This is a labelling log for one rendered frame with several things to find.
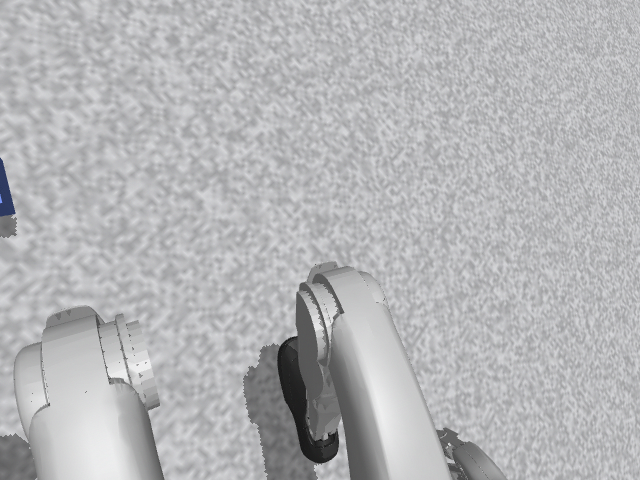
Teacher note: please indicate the right robot hand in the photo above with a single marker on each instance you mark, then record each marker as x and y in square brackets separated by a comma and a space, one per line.
[472, 463]

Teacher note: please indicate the right robot foot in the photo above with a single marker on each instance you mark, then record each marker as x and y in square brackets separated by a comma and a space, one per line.
[294, 392]

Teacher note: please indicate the carton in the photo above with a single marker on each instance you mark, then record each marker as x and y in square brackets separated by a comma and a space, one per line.
[6, 203]

